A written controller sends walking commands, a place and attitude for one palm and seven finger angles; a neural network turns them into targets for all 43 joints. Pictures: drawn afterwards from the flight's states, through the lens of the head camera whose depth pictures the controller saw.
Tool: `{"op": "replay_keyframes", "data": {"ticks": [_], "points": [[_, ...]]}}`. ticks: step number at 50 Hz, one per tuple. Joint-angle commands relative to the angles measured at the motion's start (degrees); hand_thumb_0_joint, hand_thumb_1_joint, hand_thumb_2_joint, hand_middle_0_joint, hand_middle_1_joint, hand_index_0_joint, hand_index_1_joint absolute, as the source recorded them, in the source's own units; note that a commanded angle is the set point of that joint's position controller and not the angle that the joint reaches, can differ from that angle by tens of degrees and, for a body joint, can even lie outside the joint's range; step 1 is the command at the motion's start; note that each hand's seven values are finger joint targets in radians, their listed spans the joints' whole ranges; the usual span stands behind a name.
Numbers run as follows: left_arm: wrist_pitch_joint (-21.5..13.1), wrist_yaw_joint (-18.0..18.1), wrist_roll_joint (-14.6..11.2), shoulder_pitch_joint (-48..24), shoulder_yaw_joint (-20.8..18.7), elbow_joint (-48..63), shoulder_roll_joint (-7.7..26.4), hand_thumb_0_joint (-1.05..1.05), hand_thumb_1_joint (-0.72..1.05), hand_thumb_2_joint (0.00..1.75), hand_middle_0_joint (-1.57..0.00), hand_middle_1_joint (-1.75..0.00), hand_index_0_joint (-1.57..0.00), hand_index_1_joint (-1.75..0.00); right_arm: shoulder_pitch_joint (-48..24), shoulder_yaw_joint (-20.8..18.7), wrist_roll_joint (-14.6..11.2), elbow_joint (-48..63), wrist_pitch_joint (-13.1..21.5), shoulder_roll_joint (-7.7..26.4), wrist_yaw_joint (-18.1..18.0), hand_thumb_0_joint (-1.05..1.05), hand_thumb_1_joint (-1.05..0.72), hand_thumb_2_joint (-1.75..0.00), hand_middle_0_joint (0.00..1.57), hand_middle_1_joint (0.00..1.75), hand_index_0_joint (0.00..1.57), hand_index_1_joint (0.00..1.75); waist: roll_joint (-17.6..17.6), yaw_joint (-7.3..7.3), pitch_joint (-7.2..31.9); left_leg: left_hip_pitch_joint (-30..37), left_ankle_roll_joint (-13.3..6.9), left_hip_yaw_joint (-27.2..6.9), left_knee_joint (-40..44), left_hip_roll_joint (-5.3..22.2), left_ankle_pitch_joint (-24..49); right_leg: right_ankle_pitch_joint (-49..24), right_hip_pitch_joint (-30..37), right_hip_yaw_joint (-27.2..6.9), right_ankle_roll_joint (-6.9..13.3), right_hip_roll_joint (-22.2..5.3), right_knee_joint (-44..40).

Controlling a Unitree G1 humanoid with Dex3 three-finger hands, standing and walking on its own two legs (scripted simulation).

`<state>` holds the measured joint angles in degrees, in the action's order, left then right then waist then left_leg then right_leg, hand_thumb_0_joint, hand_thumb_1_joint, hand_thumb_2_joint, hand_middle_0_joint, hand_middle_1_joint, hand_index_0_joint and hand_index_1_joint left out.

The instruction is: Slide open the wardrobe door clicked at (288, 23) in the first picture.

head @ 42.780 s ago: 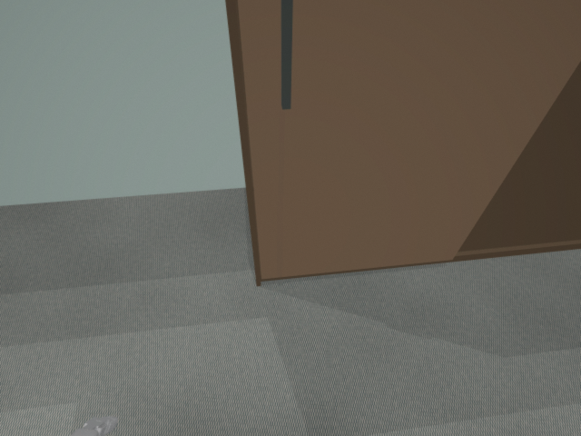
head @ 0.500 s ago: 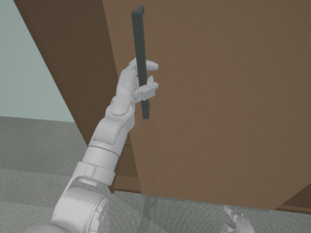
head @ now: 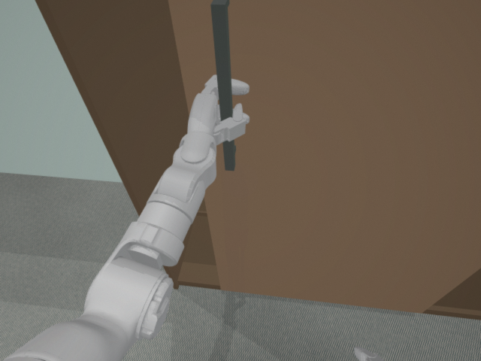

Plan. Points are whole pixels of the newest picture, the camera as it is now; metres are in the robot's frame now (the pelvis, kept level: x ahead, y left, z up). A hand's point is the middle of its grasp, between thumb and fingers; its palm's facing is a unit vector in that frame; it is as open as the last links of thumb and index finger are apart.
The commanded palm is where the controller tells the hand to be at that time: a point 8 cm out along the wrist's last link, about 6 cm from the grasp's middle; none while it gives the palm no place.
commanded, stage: step sideways, sliding the door along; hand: left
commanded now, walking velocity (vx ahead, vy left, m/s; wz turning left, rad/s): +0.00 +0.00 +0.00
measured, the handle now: (227, 97) +0.48 +0.06 +0.21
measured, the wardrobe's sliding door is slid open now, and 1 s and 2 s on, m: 0.19 0.21 0.42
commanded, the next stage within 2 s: none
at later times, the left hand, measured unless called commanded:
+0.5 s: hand (243, 124) +0.44 +0.03 +0.18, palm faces +0.10 -0.99 -0.10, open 5.8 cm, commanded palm +0.42 +0.01 +0.19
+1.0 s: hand (257, 123) +0.45 +0.01 +0.18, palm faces +0.41 -0.91 -0.08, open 5.9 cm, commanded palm +0.41 -0.05 +0.19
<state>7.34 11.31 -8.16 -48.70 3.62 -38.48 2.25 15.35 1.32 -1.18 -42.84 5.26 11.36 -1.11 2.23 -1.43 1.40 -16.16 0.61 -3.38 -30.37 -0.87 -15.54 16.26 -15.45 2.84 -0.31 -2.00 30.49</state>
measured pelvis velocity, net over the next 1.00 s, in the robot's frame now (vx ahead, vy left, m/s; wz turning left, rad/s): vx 0.08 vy -0.20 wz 0.12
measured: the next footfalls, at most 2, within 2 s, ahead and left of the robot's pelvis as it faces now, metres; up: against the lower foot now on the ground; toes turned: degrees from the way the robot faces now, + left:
right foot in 0.82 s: +0.18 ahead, -0.34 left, +0.00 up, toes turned +1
left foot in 0.98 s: +0.13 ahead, -0.11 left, +0.00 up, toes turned +8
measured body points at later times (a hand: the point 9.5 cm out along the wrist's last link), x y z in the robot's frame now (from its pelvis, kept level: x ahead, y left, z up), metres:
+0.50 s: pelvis +0.01 -0.08 -0.01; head +0.08 -0.10 +0.43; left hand +0.43 +0.09 +0.19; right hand +0.17 -0.30 -0.15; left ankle -0.01 +0.07 -0.71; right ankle +0.01 -0.15 -0.73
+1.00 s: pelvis +0.08 -0.20 -0.01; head +0.19 -0.21 +0.42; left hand +0.42 +0.06 +0.18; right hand +0.32 -0.39 -0.13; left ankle +0.02 -0.06 -0.74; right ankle +0.12 -0.34 -0.72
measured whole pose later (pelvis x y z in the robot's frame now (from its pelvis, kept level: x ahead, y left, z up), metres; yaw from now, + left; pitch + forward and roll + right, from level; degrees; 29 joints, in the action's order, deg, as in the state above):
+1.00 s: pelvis +0.08 -0.20 -0.01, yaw +7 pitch +0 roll +0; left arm -1.9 11.1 -4.0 -28.7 -7.8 1.4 8.8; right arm 3.0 -2.8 -2.1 -35.7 7.9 14.7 -3.4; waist 5.7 -5.8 -14.7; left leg -14.1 1.1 2.7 -37.5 5.7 -18.9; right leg 15.0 -22.9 6.1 -1.4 -5.8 43.7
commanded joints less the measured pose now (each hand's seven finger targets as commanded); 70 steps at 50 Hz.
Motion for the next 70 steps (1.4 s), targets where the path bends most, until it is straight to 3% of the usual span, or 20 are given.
{"op": "replay_keyframes", "data": {"ticks": [1,3,4,12,17,21,24,26,27,29,39,43,45,47,49,51,59,62,66,70], "points": [[-6.2,-4.7,-0.3,-36.4,8.7,16.0,-11.7,0.0,0.9,0.9,-0.45,-1.4,-0.45,-1.4,-3.6,-2.0,-0.2,7.3,3.5,5.8,-0.5,0.0,-0.9,-0.9,0.2,0.3,0.2,0.3,-3.6,6.48,19.3,13.6,-0.6,0.8,2.7,1.2,14.5,-15.0,-1.0,1.3,2.0,2.8,-2.5],[-6.6,-4.4,-0.4,-40.5,6.5,16.6,-8.9,0.0,0.9,0.9,-0.45,-1.4,-0.45,-1.4,-3.4,-2.0,-0.3,6.9,3.7,6.0,-0.8,0.0,-0.9,-0.9,0.2,0.3,0.2,0.3,-3.7,7.19,19.5,13.7,-0.8,1.1,2.5,1.2,13.9,-15.0,-1.6,1.0,1.9,2.9,-2.8],[-12.0,-5.0,3.8,-36.5,-3.6,17.3,14.1,0.0,0.9,0.9,-0.45,-1.4,-0.45,-1.4,-4.2,-2.5,-0.5,6.6,2.6,8.7,-2.5,0.0,-0.9,-0.9,0.2,0.3,0.2,0.3,-4.1,4.61,16.0,7.9,-3.6,1.0,3.3,5.2,9.0,-8.8,-1.5,-1.4,-0.1,0.4,-3.0],[-16.5,-8.4,1.3,-34.4,5.9,26.6,2.6,0.0,0.9,0.9,-0.45,-1.4,-0.45,-1.4,-7.3,-3.3,-0.1,10.2,0.2,6.7,-3.9,0.0,-0.9,-0.9,0.2,0.3,0.2,0.3,3.4,5.16,13.8,22.9,-14.5,-18.1,6.4,23.9,17.5,13.2,-17.6,-5.3,1.3,0.8,22.3],[-16.2,-8.8,2.3,-32.9,9.8,30.1,-0.9,0.0,0.9,0.9,-0.45,-1.4,-0.45,-1.4,-9.3,-3.0,-1.3,12.0,-0.4,6.5,-3.3,0.0,-0.9,-0.9,0.2,0.3,0.2,0.3,6.0,5.13,15.7,14.4,-8.9,-3.6,-3.1,17.9,21.8,1.2,1.9,-0.9,2.0,1.8,4.2],[-15.0,-7.9,3.6,-28.0,7.4,33.1,2.8,0.0,0.9,0.9,-0.45,-1.4,-0.45,-1.4,-13.6,-3.5,-2.1,12.2,-0.5,5.4,-4.4,0.0,-0.9,-0.9,0.2,0.3,0.2,0.3,-17.0,2.01,11.2,-11.4,-0.6,3.4,-28.5,0.9,-15.9,-21.6,15.9,-25.9,12.9,-15.1,-10.2],[-16.8,-8.2,4.5,-28.2,10.6,39.0,-1.9,0.0,0.9,0.9,-0.45,-1.4,-0.45,-1.4,-11.6,-3.0,-0.9,11.1,0.3,3.5,-3.8,0.0,-0.9,-0.9,0.2,0.3,0.2,0.3,-10.7,3.7,13.1,-3.8,-1.0,4.2,-12.5,3.8,-12.4,-50.6,17.9,-12.1,10.7,-12.0,3.0],[-18.4,-8.0,4.1,-27.1,11.0,41.2,-0.9,0.0,0.9,0.9,-0.45,-1.4,-0.45,-1.4,-9.7,-4.4,-0.2,10.5,0.3,6.1,-3.9,0.0,-0.9,-0.9,0.2,0.3,0.2,0.3,-1.0,6.95,18.4,25.1,-3.9,-0.2,8.8,13.6,25.8,-33.6,-3.3,-1.4,2.8,-5.3,22.3],[-18.7,-8.9,3.0,-25.6,11.9,43.3,-1.9,0.0,0.9,0.9,-0.45,-1.4,-0.45,-1.4,-9.8,-6.2,0.0,12.4,-0.2,8.7,-2.5,0.0,-0.9,-0.9,0.2,0.3,0.2,0.3,11.4,4.84,23.5,41.6,-11.3,-18.7,2.4,30.0,58.0,8.1,-22.7,-3.2,0.1,1.0,35.0],[-19.6,-9.8,3.4,-31.5,9.7,47.1,-0.2,0.0,0.9,0.9,-0.45,-1.4,-0.45,-1.4,-12.2,-6.8,-0.9,13.4,-1.0,8.6,0.5,0.0,-0.9,-0.9,0.2,0.3,0.2,0.3,1.2,4.6,20.3,38.6,-14.6,-14.3,-0.4,33.0,50.8,13.5,-27.2,-10.1,1.9,-1.8,41.2],[-17.7,-9.5,4.4,-17.7,8.8,51.6,2.3,0.0,0.9,0.9,-0.45,-1.4,-0.45,-1.4,-13.0,-4.6,-1.8,16.7,3.8,6.7,-1.0,0.0,-0.9,-0.9,0.2,0.3,0.2,0.3,14.2,4.29,13.8,20.1,-3.3,10.9,-6.0,15.3,32.5,-9.0,2.3,5.8,-1.2,1.5,4.9],[-17.7,-7.9,6.0,-8.5,3.5,55.5,9.6,0.0,0.9,0.9,-0.45,-1.4,-0.45,-1.4,-12.9,-4.6,-1.3,15.0,4.6,4.8,-2.5,0.0,-0.9,-0.9,0.2,0.3,0.2,0.3,-19.3,2.14,19.3,-3.3,2.1,7.7,-24.1,1.2,-14.2,-69.0,24.4,-12.6,5.9,-14.1,2.3],[-17.7,-7.8,5.8,-6.2,7.1,62.6,5.3,0.0,0.9,0.9,-0.45,-1.4,-0.45,-1.4,-13.8,-3.8,-1.2,15.3,5.2,3.6,-3.2,0.0,-0.9,-0.9,0.2,0.3,0.2,0.3,-17.5,2.25,18.5,-5.0,0.0,4.2,-21.2,1.7,-18.5,-70.1,22.4,-12.2,6.9,-15.3,4.7],[-18.4,-7.1,5.2,-6.5,10.5,66.1,1.4,0.0,0.9,0.9,-0.45,-1.4,-0.45,-1.4,-13.4,-3.7,-1.0,14.2,6.3,3.9,-3.1,0.0,-0.9,-0.9,0.2,0.3,0.2,0.3,-11.9,4.64,19.7,7.4,-0.7,7.2,0.1,5.8,5.8,-62.4,16.1,-4.2,3.1,-10.7,12.7],[-19.4,-8.0,4.5,-4.3,12.8,67.9,-1.0,0.0,0.9,0.9,-0.45,-1.4,-0.45,-1.4,-13.3,-6.2,-0.8,17.0,6.0,7.8,-1.3,0.0,-0.9,-0.9,0.2,0.3,0.2,0.3,2.2,2.83,24.3,32.8,-7.4,-2.4,-0.6,22.9,62.9,-4.0,-8.7,-1.4,-1.4,-2.6,22.3],[-21.0,-8.8,5.0,-7.7,14.9,73.3,-2.3,0.0,0.9,0.9,-0.45,-1.4,-0.45,-1.4,-12.8,-5.6,-0.8,19.0,7.3,6.5,0.3,0.0,-0.9,-0.9,0.2,0.3,0.2,0.3,13.8,3.76,20.9,38.4,-9.0,2.3,-4.0,22.7,67.1,11.2,-17.1,-2.1,-0.6,-1.2,23.9],[-20.6,-8.8,6.0,4.5,17.8,75.4,-2.9,0.0,0.9,0.9,-0.45,-1.4,-0.45,-1.4,-12.5,-3.1,-1.5,20.3,10.4,4.6,1.5,0.0,-0.9,-0.9,0.2,0.3,0.2,0.3,6.6,2.93,13.6,22.1,-3.3,13.6,-15.9,16.6,44.2,-22.7,0.5,1.4,-1.5,-1.2,2.8],[-20.2,-7.3,7.4,11.7,18.5,78.6,-2.1,0.0,0.9,0.9,-0.45,-1.4,-0.45,-1.4,-14.0,-4.0,-1.3,20.8,8.8,3.9,0.8,0.0,-0.9,-0.9,0.2,0.3,0.2,0.3,-18.7,0.81,15.8,-5.0,1.0,9.7,-27.5,3.0,-16.2,-85.8,20.0,-19.2,5.6,-14.4,3.6],[-21.9,-7.5,7.5,15.4,26.7,91.8,-8.4,0.0,0.9,0.9,-0.45,-1.4,-0.45,-1.4,-13.2,-3.4,-0.7,20.0,8.3,3.1,1.9,0.0,-0.9,-0.9,0.2,0.3,0.2,0.3,-11.5,4.21,20.2,3.4,0.2,7.4,-8.1,5.0,-4.2,-71.5,16.6,-12.5,5.9,-10.7,10.5],[-24.2,-10.0,8.8,23.8,31.6,88.3,-12.1,0.0,0.9,0.9,-0.45,-1.4,-0.45,-1.4,-11.4,-4.9,-1.0,25.6,7.9,6.2,4.2,0.0,-0.9,-0.9,0.2,0.3,0.2,0.3,3.0,2.5,21.6,40.0,-9.1,1.7,-4.4,25.7,69.8,11.8,-23.6,-3.7,0.4,0.4,30.3]]}}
